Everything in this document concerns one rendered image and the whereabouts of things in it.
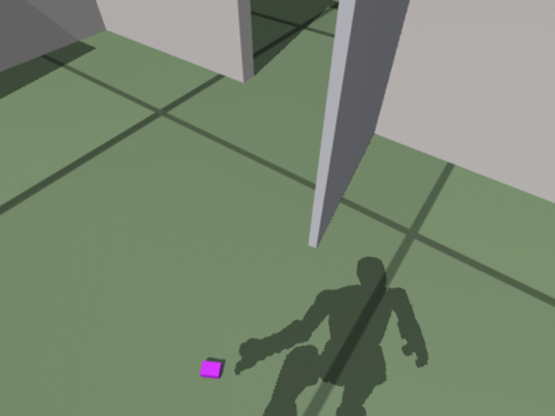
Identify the small box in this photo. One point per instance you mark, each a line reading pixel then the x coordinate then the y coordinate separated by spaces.
pixel 211 369

